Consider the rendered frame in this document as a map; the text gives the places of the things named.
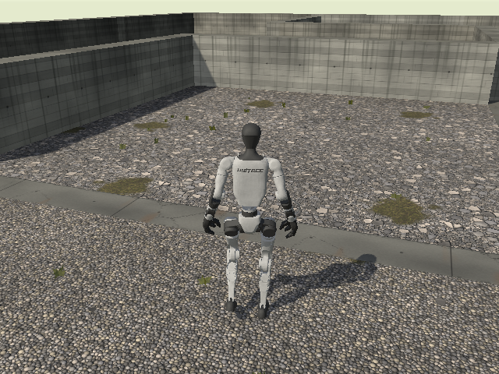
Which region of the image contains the right robot hand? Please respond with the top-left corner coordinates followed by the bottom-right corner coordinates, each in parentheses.
top-left (279, 219), bottom-right (298, 238)

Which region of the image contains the robot right upper arm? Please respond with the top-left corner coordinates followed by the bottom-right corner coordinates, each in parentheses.
top-left (267, 157), bottom-right (288, 201)

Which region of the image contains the robot left upper arm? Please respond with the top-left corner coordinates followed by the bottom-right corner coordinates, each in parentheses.
top-left (213, 157), bottom-right (235, 200)

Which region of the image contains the right robot forearm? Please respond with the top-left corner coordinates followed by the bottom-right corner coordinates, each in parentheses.
top-left (280, 189), bottom-right (296, 222)

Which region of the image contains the left robot hand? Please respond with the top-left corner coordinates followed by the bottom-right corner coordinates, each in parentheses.
top-left (203, 217), bottom-right (221, 235)

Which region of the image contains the robot right thigh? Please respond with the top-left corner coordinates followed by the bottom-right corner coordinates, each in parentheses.
top-left (259, 217), bottom-right (277, 272)

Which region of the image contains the right robot foot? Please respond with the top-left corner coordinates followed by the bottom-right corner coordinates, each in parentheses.
top-left (257, 299), bottom-right (269, 319)

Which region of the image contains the left robot forearm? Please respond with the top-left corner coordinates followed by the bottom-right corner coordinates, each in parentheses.
top-left (204, 188), bottom-right (221, 221)

